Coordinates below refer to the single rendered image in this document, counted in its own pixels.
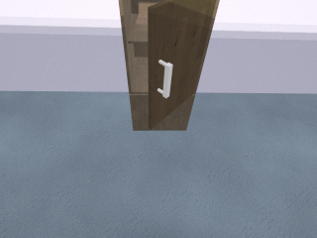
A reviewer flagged handle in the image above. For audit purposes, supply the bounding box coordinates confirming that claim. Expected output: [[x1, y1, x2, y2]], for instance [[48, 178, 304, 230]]
[[158, 59, 173, 98]]

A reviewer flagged cupboard door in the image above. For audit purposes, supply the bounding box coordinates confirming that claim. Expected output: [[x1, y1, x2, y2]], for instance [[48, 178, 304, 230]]
[[148, 0, 217, 130]]

